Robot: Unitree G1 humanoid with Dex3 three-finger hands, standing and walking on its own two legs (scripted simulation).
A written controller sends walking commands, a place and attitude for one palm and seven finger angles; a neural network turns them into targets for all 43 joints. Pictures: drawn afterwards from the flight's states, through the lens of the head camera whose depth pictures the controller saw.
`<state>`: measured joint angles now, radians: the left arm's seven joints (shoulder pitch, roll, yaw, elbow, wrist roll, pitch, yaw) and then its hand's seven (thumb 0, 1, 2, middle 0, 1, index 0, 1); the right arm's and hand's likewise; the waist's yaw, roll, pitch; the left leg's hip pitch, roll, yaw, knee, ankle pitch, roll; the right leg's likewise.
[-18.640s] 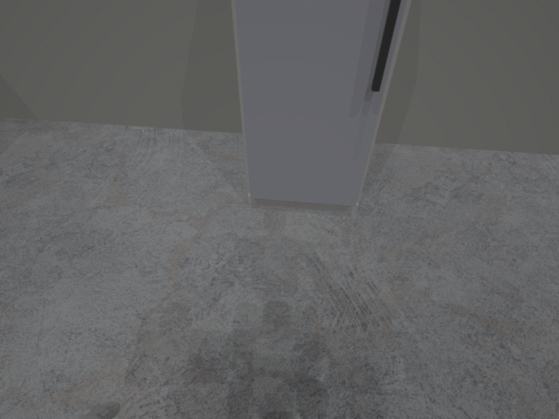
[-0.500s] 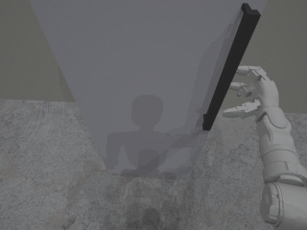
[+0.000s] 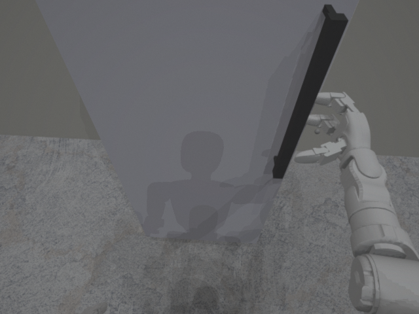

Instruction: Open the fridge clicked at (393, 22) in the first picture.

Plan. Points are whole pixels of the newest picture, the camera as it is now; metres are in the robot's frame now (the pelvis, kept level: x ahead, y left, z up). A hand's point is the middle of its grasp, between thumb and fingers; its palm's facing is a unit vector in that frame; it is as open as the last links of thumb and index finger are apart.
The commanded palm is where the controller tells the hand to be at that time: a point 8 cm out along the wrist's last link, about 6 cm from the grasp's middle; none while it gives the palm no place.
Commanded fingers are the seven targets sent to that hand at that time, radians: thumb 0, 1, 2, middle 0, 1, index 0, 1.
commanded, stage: slide the fingers in behind the handle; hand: right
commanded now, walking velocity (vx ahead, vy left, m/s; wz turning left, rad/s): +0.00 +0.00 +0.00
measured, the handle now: (296, 112) +0.49 -0.11 +0.14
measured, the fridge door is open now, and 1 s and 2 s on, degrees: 0 0 0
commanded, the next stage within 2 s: grip the handle and tug to test in 1.44 s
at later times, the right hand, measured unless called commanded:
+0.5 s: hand (300, 131) +0.44 -0.11 +0.13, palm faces -0.04 +1.00 +0.01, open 13.9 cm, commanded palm +0.41 -0.17 +0.14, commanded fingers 0.00 0.50 -0.30 0.30 1.20 0.30 1.20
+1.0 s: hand (289, 131) +0.43 -0.09 +0.13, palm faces -0.05 +1.00 +0.00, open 13.9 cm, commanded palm +0.41 -0.15 +0.14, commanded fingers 0.00 0.50 -0.30 0.30 1.20 0.30 1.20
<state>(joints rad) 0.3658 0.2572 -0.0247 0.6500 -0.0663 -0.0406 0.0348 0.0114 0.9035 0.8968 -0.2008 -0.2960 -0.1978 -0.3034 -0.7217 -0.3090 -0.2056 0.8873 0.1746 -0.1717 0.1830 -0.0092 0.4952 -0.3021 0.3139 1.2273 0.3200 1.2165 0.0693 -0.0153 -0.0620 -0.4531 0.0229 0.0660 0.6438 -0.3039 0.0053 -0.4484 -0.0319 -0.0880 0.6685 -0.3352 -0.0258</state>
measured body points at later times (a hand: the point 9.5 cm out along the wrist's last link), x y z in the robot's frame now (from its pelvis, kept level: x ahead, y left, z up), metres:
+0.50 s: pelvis +0.01 +0.01 +0.00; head +0.03 +0.01 +0.45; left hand +0.10 +0.26 -0.11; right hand +0.43 -0.17 +0.14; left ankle +0.01 +0.12 -0.72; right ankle +0.00 -0.10 -0.72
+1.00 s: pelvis +0.00 +0.02 +0.00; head +0.03 +0.02 +0.45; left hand +0.09 +0.27 -0.11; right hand +0.43 -0.15 +0.14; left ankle +0.01 +0.12 -0.72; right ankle +0.00 -0.10 -0.72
